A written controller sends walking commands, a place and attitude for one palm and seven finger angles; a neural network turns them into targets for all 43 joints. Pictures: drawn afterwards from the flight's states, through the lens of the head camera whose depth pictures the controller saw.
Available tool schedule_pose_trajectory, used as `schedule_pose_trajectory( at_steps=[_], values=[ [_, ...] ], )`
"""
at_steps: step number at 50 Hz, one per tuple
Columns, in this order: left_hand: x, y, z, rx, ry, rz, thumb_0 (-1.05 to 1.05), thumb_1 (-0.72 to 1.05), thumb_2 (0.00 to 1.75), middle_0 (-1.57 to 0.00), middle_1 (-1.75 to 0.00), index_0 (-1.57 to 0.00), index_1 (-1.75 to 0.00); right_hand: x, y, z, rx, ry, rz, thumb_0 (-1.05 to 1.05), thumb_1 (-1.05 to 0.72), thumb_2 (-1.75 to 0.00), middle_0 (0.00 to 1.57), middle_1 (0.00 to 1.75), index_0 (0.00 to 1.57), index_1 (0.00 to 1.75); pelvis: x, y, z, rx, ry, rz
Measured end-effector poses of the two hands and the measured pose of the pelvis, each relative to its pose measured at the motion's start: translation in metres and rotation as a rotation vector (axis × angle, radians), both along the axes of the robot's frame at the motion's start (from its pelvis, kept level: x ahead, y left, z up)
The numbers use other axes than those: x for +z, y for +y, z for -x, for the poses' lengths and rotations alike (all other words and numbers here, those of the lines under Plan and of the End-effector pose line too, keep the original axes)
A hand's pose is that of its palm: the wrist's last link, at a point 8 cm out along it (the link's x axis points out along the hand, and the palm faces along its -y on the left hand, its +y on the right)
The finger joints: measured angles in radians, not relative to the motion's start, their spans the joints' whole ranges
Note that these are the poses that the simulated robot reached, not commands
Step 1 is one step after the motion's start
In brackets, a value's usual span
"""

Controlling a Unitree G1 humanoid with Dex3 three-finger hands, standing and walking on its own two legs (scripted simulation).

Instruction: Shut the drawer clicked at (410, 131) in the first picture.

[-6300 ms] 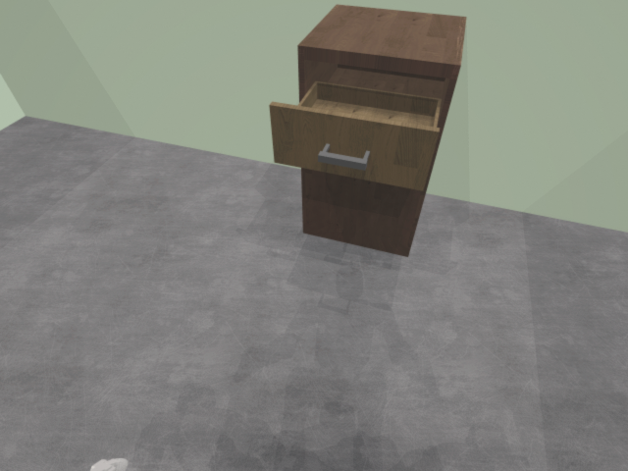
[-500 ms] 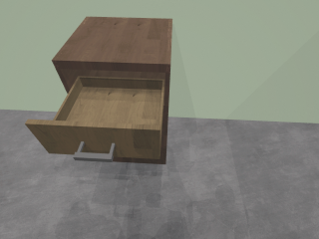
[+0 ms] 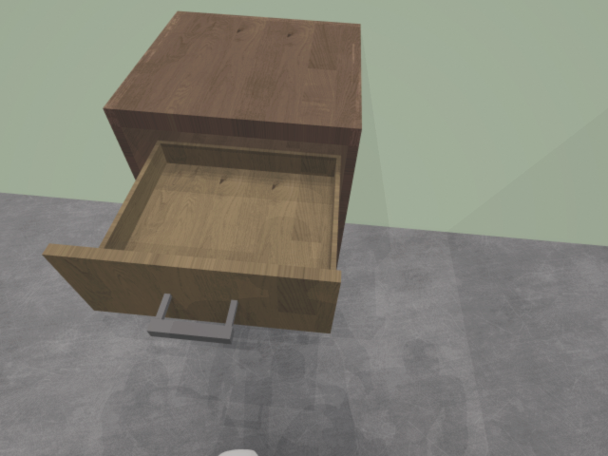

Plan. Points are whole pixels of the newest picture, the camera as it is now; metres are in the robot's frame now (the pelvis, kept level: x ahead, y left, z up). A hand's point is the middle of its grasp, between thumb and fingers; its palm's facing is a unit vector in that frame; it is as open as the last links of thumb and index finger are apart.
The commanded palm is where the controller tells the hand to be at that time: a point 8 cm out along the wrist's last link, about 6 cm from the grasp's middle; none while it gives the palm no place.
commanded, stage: come to a stop and stand still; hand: left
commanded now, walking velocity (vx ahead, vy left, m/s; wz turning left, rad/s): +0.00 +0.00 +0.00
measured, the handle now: (195, 317) +0.31 +0.20 -0.07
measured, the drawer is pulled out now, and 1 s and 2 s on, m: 0.30 0.30 0.30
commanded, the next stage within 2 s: look again from close up in 1.98 s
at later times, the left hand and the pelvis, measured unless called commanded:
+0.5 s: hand out of the picture +0.08 +0.15 -0.15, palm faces -0.02 -0.96 -0.27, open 7.3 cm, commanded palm none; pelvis +0.04 -0.03 +0.02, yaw -1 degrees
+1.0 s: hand out of the picture +0.03 +0.16 -0.15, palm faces +0.00 -0.98 -0.21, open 7.3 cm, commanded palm none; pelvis +0.02 -0.01 +0.02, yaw +0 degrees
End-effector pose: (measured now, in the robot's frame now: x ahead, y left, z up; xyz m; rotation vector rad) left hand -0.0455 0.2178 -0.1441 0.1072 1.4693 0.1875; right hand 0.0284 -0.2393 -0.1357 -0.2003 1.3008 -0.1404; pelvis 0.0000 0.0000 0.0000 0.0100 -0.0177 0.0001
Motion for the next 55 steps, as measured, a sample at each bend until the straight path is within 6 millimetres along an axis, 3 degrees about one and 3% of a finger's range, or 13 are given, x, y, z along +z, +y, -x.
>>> schedule_pose_trajectory(
  at_steps=[3, 7, 11, 16, 27, 37, 47, 51, 55],
  values=[
    [-0.004, 0.012, -0.014, -0.027, 0.035, -0.001, 0.01, 0.91, 0.90, -0.21, -0.30, -0.20, -0.30, 0.004, 0.001, -0.014, -0.024, -0.060, 0.022, 0.01, -0.93, -0.90, 0.20, 0.30, 0.20, 0.30, -0.002, 0.006, -0.008, -0.021, -0.015, -0.014],
    [0.008, 0.019, -0.058, -0.053, -0.044, -0.024, 0.01, 0.91, 0.90, -0.20, -0.30, -0.20, -0.30, 0.010, 0.010, -0.014, -0.030, -0.027, 0.002, 0.01, -0.92, -0.90, 0.19, 0.30, 0.20, 0.30, 0.009, 0.006, -0.019, -0.019, -0.005, -0.021],
    [0.021, 0.013, -0.095, -0.064, -0.132, -0.046, 0.01, 0.92, 0.90, -0.20, -0.30, -0.19, -0.30, 0.006, 0.022, -0.015, -0.018, 0.019, -0.049, 0.00, -0.92, -0.90, 0.19, 0.30, 0.20, 0.30, 0.016, 0.002, -0.027, -0.015, 0.003, -0.028],
    [0.027, 0.003, -0.113, -0.087, -0.152, -0.090, 0.01, 0.94, 0.90, -0.20, -0.30, -0.19, -0.30, -0.010, 0.016, -0.016, -0.057, 0.057, -0.091, 0.02, -0.94, -0.90, 0.20, 0.30, 0.21, 0.30, 0.011, -0.011, -0.037, -0.026, -0.003, -0.041],
    [0.031, -0.019, -0.120, -0.106, -0.144, -0.088, 0.01, 0.94, 0.90, -0.21, -0.30, -0.20, -0.30, -0.006, -0.003, -0.002, -0.106, 0.105, -0.106, 0.01, -0.92, -0.90, 0.20, 0.30, 0.20, 0.30, 0.016, -0.034, -0.039, -0.017, -0.005, -0.033],
    [0.032, -0.019, -0.108, -0.087, -0.175, -0.079, 0.01, 0.93, 0.90, -0.21, -0.30, -0.20, -0.30, -0.001, -0.012, 0.022, -0.097, 0.122, -0.083, 0.00, -0.91, -0.90, 0.19, 0.30, 0.20, 0.30, 0.018, -0.034, -0.025, -0.008, -0.020, -0.019],
    [0.026, -0.012, -0.079, -0.066, -0.124, -0.040, 0.01, 0.93, 0.90, -0.21, -0.30, -0.20, -0.30, 0.009, 0.012, 0.059, -0.101, 0.183, -0.084, 0.00, -0.91, -0.90, 0.19, 0.30, 0.20, 0.30, 0.022, -0.020, -0.020, -0.013, -0.008, -0.004],
    [0.023, -0.005, -0.065, -0.086, -0.104, -0.027, 0.01, 0.92, 0.90, -0.21, -0.30, -0.20, -0.30, 0.003, 0.024, 0.060, -0.111, 0.164, -0.091, 0.00, -0.91, -0.90, 0.19, 0.30, 0.20, 0.30, 0.017, -0.005, -0.016, -0.006, 0.002, 0.023],
    [0.018, 0.012, -0.065, -0.078, -0.104, -0.029, 0.01, 0.91, 0.90, -0.21, -0.30, -0.20, -0.30, -0.002, 0.042, 0.054, -0.115, 0.117, -0.093, 0.00, -0.91, -0.90, 0.19, 0.30, 0.20, 0.30, 0.013, 0.011, -0.018, -0.005, -0.006, 0.019]
  ],
)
